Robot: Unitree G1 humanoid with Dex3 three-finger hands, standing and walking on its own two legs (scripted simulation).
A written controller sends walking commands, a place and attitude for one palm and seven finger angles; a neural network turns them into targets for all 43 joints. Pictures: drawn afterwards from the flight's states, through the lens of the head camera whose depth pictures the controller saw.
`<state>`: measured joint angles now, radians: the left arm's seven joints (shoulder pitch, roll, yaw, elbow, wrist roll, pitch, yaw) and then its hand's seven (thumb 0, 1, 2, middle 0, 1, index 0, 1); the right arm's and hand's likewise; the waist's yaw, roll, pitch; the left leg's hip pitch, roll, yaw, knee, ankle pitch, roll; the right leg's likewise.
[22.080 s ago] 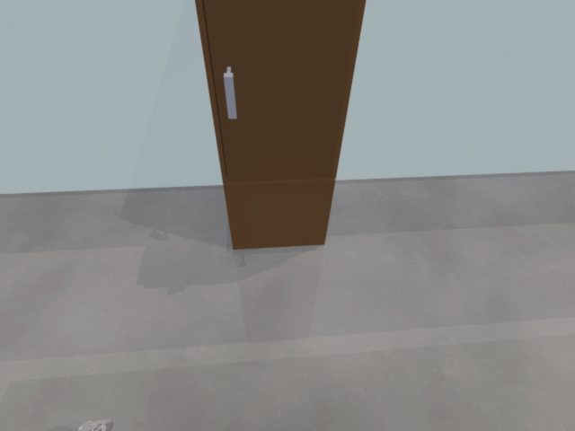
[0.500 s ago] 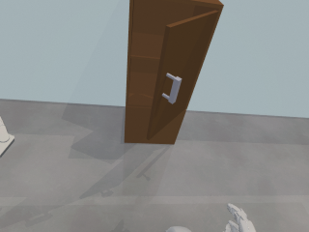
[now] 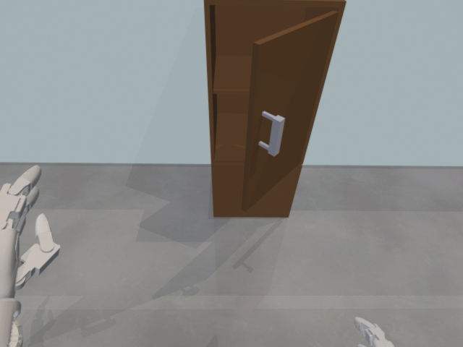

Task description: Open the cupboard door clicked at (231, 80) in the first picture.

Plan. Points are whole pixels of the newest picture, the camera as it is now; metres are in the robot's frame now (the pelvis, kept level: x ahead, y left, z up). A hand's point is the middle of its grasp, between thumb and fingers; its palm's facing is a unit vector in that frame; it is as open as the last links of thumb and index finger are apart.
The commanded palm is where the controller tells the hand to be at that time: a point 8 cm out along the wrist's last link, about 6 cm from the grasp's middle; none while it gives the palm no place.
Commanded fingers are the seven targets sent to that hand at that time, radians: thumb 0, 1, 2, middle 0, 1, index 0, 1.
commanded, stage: let the arm hang, fingers relaxed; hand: left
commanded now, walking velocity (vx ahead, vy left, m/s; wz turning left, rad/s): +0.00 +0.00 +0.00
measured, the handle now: (269, 133) +0.67 -0.06 +0.01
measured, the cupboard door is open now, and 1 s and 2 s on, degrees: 47 47 47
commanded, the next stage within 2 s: look to check the result in 1.06 s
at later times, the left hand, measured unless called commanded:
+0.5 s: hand out of the picture -0.02 +0.22 -0.16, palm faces +0.06 -0.96 -0.27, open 7.2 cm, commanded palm none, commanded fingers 0.00 0.90 0.90 -0.20 -0.30 -0.20 -0.30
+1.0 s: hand out of the picture -0.03 +0.17 -0.17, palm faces +0.08 -0.99 -0.14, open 7.3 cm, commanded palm none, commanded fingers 0.00 0.90 0.90 -0.20 -0.30 -0.20 -0.30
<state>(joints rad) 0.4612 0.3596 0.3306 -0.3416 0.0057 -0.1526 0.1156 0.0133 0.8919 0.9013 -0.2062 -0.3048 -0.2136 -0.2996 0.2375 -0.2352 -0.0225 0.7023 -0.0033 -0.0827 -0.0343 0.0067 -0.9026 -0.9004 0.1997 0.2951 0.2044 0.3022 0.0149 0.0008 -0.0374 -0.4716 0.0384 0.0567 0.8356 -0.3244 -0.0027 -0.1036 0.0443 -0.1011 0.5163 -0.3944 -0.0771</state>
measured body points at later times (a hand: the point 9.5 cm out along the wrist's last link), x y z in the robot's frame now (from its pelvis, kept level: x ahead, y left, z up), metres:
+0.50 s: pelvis +0.02 +0.03 +0.01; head +0.05 +0.01 +0.45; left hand -0.02 +0.27 -0.14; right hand +0.02 -0.19 -0.16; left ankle +0.06 +0.13 -0.73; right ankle -0.07 -0.07 -0.73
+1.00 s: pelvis +0.01 +0.03 +0.01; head +0.02 +0.02 +0.46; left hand -0.03 +0.22 -0.15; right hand -0.01 -0.18 -0.16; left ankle +0.06 +0.13 -0.73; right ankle -0.07 -0.07 -0.73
